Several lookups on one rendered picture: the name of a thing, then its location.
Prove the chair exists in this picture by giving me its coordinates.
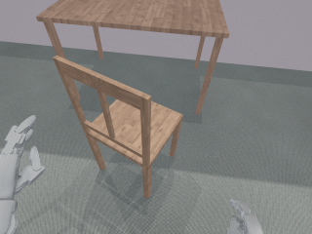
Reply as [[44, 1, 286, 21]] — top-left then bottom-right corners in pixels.
[[53, 56, 183, 199]]

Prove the robot left forearm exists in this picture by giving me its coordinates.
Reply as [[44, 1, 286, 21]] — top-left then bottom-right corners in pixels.
[[0, 198, 18, 234]]

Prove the table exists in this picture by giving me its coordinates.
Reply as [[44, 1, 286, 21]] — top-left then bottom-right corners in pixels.
[[36, 0, 230, 115]]

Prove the robot right hand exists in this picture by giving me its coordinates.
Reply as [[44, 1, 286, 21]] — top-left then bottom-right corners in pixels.
[[227, 198, 264, 234]]

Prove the robot left hand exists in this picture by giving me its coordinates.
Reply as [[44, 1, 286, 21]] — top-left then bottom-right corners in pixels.
[[0, 115, 45, 199]]

